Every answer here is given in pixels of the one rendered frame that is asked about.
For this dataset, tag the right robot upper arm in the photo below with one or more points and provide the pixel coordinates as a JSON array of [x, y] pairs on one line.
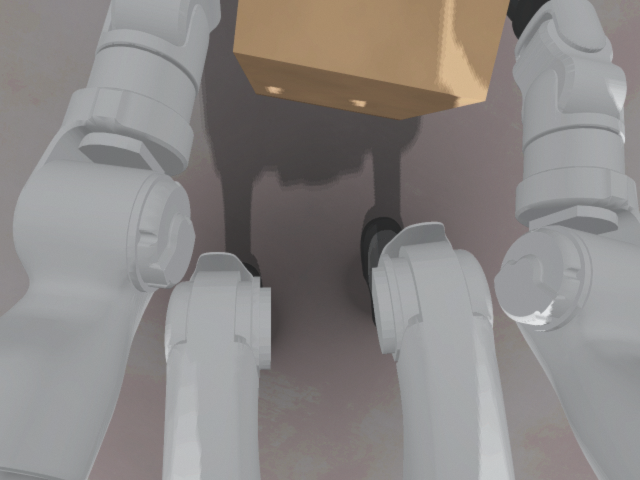
[[575, 297]]

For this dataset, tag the robot thigh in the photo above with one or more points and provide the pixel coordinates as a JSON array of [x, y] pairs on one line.
[[212, 381], [454, 419]]

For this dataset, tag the left robot upper arm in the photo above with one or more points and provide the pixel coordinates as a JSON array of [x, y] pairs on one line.
[[96, 241]]

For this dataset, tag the carton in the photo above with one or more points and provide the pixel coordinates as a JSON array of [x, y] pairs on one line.
[[394, 59]]

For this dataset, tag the right robot forearm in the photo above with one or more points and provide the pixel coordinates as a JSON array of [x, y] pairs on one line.
[[573, 126]]

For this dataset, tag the robot right thigh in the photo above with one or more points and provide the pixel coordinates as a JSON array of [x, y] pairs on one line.
[[454, 419]]

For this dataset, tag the left robot forearm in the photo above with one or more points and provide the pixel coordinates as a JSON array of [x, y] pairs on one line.
[[136, 109]]

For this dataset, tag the robot right hand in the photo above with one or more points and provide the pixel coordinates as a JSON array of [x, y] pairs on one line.
[[520, 12]]

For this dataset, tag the robot left thigh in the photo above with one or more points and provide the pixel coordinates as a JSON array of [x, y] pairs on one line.
[[212, 381]]

